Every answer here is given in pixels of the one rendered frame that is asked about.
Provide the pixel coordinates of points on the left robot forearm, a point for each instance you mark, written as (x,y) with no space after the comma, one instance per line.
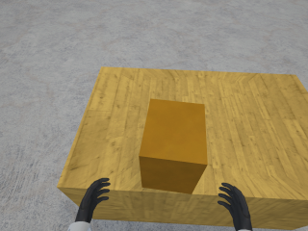
(79,226)

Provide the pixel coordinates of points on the right robot hand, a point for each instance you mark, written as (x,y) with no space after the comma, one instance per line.
(238,208)

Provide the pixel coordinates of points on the pedestal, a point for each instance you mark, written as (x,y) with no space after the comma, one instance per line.
(256,137)

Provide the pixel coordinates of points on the left robot hand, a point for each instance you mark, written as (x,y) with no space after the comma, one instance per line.
(90,200)

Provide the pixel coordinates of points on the carton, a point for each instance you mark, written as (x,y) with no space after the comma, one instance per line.
(173,154)

